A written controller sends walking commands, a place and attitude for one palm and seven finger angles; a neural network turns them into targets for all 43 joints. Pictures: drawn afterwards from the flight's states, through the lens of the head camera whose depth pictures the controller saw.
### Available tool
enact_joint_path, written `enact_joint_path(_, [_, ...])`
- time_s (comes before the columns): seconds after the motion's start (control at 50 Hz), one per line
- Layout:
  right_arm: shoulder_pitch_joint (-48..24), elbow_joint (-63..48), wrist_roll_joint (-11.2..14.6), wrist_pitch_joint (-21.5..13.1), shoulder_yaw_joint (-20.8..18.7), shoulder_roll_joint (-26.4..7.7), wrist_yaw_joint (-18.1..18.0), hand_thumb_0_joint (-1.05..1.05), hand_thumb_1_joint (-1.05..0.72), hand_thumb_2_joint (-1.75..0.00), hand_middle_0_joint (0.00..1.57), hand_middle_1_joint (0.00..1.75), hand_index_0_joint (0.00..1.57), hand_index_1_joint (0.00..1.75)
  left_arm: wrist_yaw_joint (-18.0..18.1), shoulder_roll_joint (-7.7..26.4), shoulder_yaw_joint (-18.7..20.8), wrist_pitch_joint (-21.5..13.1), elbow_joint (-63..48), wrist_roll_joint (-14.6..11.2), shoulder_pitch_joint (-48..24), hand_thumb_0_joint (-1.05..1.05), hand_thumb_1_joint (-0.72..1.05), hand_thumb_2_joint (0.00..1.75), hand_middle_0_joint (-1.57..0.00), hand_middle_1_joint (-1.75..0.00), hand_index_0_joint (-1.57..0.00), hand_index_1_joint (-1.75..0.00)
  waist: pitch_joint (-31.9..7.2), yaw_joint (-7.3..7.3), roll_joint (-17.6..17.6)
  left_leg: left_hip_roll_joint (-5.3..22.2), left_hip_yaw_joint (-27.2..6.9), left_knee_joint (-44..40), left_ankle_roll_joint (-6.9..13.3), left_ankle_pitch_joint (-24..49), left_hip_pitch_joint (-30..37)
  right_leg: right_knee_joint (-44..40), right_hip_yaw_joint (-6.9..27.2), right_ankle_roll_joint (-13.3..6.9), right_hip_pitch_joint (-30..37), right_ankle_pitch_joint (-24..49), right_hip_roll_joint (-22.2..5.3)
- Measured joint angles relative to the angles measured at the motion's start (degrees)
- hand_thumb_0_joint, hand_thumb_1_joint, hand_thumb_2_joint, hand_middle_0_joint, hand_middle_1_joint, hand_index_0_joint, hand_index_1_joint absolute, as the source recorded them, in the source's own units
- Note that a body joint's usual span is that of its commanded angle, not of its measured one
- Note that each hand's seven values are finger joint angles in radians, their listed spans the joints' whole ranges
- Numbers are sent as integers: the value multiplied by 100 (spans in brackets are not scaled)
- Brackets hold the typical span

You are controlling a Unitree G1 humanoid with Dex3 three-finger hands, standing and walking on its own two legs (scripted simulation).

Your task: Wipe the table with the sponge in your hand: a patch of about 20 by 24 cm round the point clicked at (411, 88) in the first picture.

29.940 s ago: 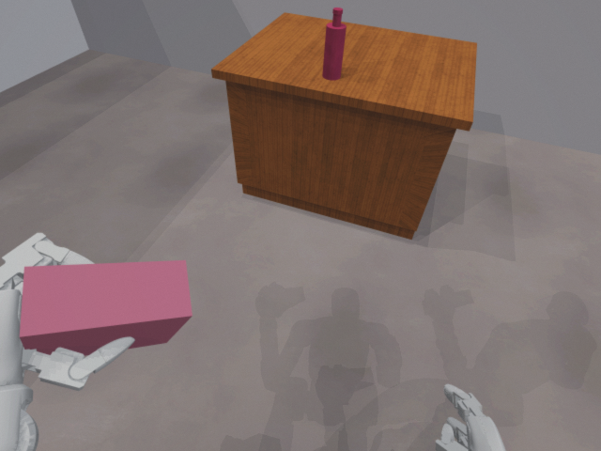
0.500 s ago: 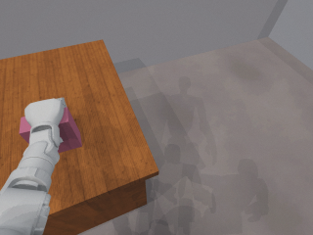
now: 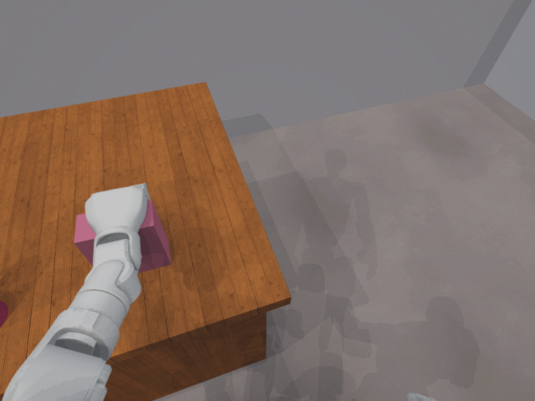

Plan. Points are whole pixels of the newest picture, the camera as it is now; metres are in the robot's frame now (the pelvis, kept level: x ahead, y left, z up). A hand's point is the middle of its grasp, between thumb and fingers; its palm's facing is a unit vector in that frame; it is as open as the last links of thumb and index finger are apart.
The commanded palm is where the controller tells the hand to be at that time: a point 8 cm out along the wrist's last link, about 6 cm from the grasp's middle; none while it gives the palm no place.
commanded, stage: wipe back along the middle lane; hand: left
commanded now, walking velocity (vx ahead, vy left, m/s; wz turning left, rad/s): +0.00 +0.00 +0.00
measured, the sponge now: (131, 248) +0.37 +0.28 -0.05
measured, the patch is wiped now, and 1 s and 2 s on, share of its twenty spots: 0.45 0.65 0.65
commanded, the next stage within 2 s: slide across to the third lane in 0.74 s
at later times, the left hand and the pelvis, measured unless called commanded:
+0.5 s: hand (135, 255) +0.33 +0.24 +0.01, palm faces -0.04 -0.01 -1.00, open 9.8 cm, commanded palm +0.29 +0.22 +0.04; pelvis +0.01 -0.02 +0.01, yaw +0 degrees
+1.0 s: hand (139, 274) +0.30 +0.22 +0.01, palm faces -0.05 -0.03 -1.00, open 9.8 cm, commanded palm +0.27 +0.19 +0.05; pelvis +0.00 -0.03 +0.01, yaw +0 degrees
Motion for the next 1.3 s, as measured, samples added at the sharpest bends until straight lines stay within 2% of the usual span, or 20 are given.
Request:
enact_joint_path(0.38, [-290,-163,68,-100,45,-104,23,1,-91,-89,20,30,20,30,-50,-220,-188,377,-1309,-51,1225,1,-45,110,-70,-144,-69,-146,49,141,48,18,-47,-238,-99,-29,578,-122,-35,-61,529,-94,18])
enact_joint_path(0.72, [-429,-256,71,-268,66,-157,-50,1,-91,-89,20,30,20,30,-135,-227,-137,355,-2182,-65,2154,2,-45,109,-69,-143,-70,-145,144,200,74,76,-29,-426,-195,40,923,-166,-10,-154,791,-80,72])
enact_joint_path(0.94, [-411,-215,45,-325,33,-142,-103,1,-91,-89,20,30,20,30,-241,-258,-174,415,-2251,-31,2122,2,-45,109,-70,-143,-70,-144,249,215,77,76,-39,-424,-207,103,916,-122,-21,-173,768,-44,72])
enact_joint_path(1.1, [-423,-140,24,-325,-18,-119,-108,1,-91,-89,20,30,20,30,-294,-411,-469,487,-2375,-67,2160,2,-46,109,-71,-141,-72,-143,253,254,176,45,-41,-426,-180,125,971,-123,-25,-145,829,-28,42])
enact_joint_path(1.3, [-558,-68,35,-351,17,-27,-98,1,-91,-89,20,30,20,30,-216,-654,-838,685,-1877,1,1574,1,-47,109,-73,-140,-74,-141,300,345,160,0,-92,-390,-190,203,870,-22,-81,-153,722,-12,0])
